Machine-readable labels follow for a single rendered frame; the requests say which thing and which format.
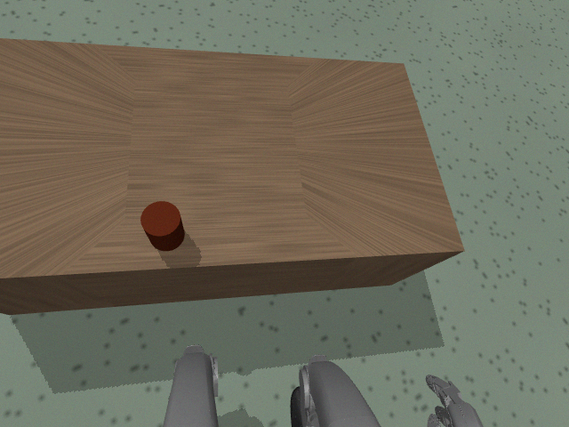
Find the right robot hand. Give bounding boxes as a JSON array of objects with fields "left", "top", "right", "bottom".
[{"left": 426, "top": 375, "right": 483, "bottom": 427}]

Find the can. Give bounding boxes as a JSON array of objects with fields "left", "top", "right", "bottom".
[{"left": 140, "top": 201, "right": 185, "bottom": 251}]

